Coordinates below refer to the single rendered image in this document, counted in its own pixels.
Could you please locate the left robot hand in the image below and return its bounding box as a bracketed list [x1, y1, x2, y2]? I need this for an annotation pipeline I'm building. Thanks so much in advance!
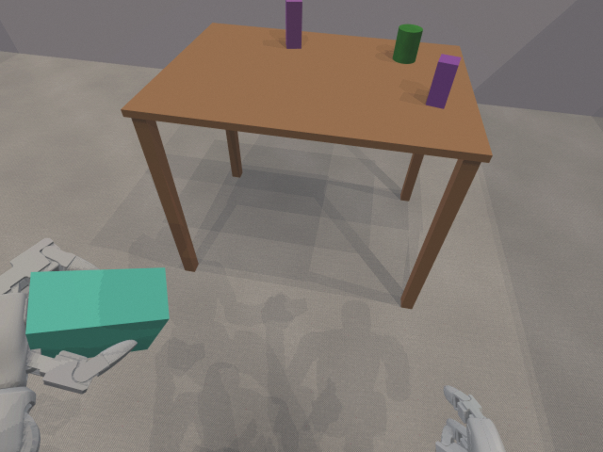
[0, 238, 138, 395]

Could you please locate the sponge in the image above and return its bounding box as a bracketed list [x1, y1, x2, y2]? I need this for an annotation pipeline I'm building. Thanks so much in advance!
[25, 267, 170, 358]

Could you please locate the table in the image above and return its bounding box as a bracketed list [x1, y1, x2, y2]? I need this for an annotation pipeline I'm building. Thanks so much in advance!
[121, 23, 493, 309]

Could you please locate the robot left forearm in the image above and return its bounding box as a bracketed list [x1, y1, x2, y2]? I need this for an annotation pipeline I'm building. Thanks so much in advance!
[0, 387, 41, 452]

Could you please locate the right robot hand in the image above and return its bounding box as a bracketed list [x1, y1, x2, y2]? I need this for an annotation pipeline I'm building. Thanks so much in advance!
[435, 385, 506, 452]

